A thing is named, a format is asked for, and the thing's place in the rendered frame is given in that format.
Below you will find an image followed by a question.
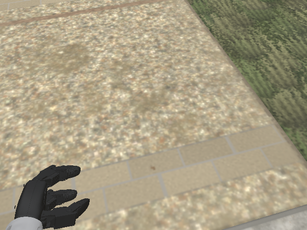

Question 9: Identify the left robot hand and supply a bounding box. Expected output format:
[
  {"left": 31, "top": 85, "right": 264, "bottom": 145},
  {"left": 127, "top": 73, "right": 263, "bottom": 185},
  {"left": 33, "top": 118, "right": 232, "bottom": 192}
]
[{"left": 14, "top": 165, "right": 90, "bottom": 229}]

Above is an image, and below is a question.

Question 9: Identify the robot left forearm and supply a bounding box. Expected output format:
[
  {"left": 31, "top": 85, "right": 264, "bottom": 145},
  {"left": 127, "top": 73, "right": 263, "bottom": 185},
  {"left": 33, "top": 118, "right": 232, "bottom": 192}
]
[{"left": 6, "top": 217, "right": 43, "bottom": 230}]

